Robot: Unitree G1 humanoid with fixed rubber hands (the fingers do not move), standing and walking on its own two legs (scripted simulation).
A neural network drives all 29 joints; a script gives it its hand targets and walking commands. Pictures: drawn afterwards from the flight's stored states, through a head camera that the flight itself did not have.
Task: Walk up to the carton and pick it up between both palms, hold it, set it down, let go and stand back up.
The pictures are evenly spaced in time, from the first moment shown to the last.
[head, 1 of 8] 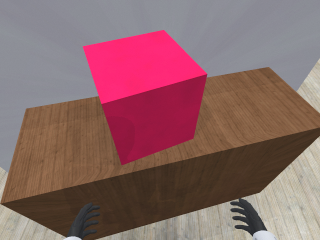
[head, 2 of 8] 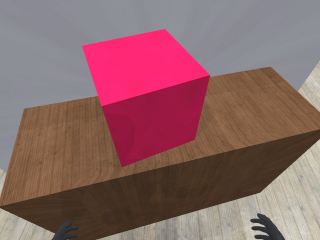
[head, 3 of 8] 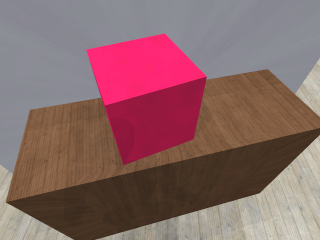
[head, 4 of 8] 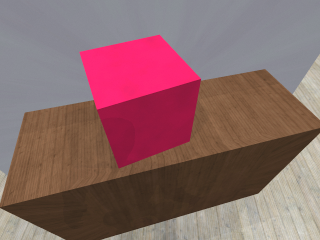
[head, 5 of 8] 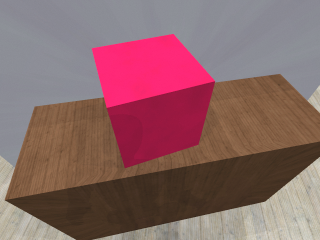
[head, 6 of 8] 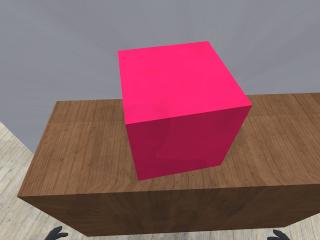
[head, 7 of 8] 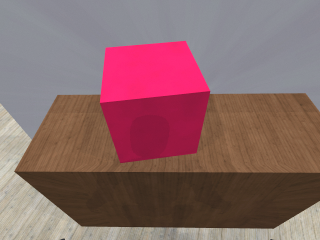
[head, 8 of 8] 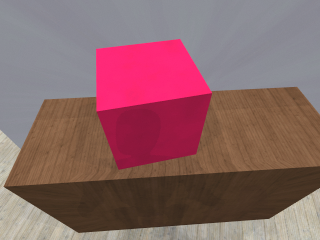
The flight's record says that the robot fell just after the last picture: no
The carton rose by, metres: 0.00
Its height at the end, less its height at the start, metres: +0.00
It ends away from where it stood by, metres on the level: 0.00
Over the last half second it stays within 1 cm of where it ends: yes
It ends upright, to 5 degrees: yes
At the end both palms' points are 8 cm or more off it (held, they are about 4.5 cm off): yes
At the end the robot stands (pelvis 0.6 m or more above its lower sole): yes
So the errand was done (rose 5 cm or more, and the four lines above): no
